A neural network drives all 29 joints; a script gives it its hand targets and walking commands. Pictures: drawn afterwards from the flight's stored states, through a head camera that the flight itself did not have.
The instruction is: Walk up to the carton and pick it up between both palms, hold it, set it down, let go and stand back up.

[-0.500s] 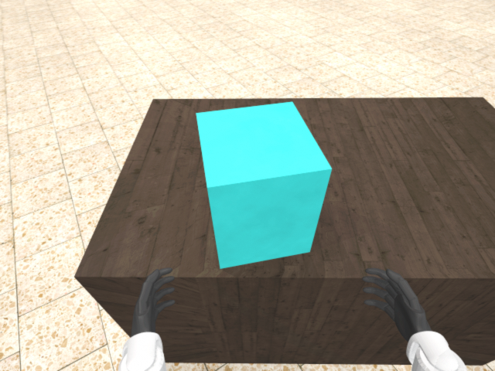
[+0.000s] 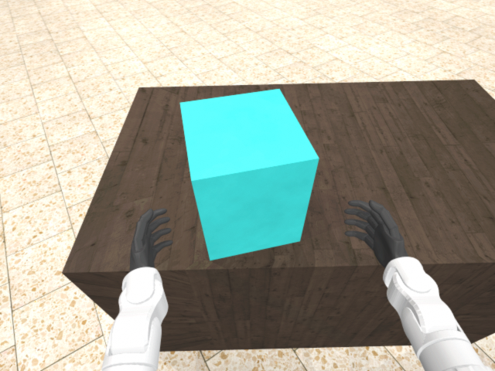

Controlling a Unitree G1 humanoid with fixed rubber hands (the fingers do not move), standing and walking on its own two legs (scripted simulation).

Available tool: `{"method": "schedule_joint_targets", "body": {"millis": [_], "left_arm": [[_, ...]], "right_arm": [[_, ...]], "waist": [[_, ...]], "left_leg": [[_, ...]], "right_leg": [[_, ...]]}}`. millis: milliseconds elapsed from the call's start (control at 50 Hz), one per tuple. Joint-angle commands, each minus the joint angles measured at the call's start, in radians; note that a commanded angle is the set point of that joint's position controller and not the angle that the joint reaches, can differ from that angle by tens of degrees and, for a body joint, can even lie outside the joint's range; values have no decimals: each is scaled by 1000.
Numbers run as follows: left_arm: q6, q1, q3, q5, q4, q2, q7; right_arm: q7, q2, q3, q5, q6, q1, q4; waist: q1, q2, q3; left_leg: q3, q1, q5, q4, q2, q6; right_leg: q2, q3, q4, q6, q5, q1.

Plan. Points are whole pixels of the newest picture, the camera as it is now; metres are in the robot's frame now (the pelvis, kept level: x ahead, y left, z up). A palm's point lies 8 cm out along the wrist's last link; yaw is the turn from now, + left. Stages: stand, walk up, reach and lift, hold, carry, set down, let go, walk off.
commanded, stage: reach and lift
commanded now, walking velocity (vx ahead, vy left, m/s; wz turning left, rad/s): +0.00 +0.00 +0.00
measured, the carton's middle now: (243, 176) +0.47 +0.05 +0.03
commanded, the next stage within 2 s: none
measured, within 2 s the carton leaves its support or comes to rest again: neither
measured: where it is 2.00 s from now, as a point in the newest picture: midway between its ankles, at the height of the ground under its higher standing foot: outside the picture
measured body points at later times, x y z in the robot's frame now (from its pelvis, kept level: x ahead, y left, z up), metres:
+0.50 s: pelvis +0.00 +0.00 +0.00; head +0.01 +0.00 +0.45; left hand +0.33 +0.22 +0.11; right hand +0.39 -0.18 +0.10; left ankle -0.01 +0.15 -0.75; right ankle +0.02 -0.09 -0.75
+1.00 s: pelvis +0.00 +0.00 +0.00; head +0.02 +0.00 +0.45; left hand +0.38 +0.23 +0.16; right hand +0.46 -0.15 +0.16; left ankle -0.01 +0.15 -0.75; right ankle +0.02 -0.09 -0.75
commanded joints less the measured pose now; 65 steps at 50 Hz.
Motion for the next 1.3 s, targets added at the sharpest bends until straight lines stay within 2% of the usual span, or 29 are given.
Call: {"method": "schedule_joint_targets", "body": {"millis": [0, 180, 320, 540, 760, 1060, 1280], "left_arm": [[43, -229, 28, 0, -219, 42, -16], [175, -357, 61, -4, -256, 43, -29], [254, -480, 87, -12, -267, 70, -24], [353, -665, 128, -25, -185, 122, -33], [359, -865, 137, -52, -72, 180, -30], [348, -1092, 122, -78, 93, 237, -21], [307, -1278, 96, -106, 264, 274, -3]], "right_arm": [[-15, -154, -52, 28, 4, -277, -160], [-12, -203, -59, 57, 91, -447, -116], [-12, -237, -64, 74, 150, -598, -89], [-20, -265, -43, 105, 241, -816, 13], [-16, -280, -44, 105, 275, -1021, 130], [-6, -320, -18, 128, 281, -1257, 317], [15, -337, 4, 143, 280, -1432, 478]], "waist": [[6, -20, -251], [3, -11, -266], [4, -15, -326], [20, -21, -385], [30, -21, -467], [47, -17, -577], [67, -17, -635]], "left_leg": [[-6, 72, 215, 0, -73, 46], [-13, 96, 222, 3, -64, 41], [-11, 74, 213, 14, -66, 40], [-14, 14, 188, 24, -70, 41], [-19, -60, 168, 35, -73, 34], [-34, -90, 260, 69, -70, 8], [-37, -133, 271, 79, -66, -2]], "right_leg": [[12, 32, -53, 19, 213, 91], [27, 17, -66, 6, 183, 50], [28, 16, -51, 15, 222, 69], [21, 19, -31, 35, 255, 97], [18, 14, -13, 51, 271, 128], [27, -8, 7, 66, 379, 156], [26, -15, 9, 69, 389, 142]]}}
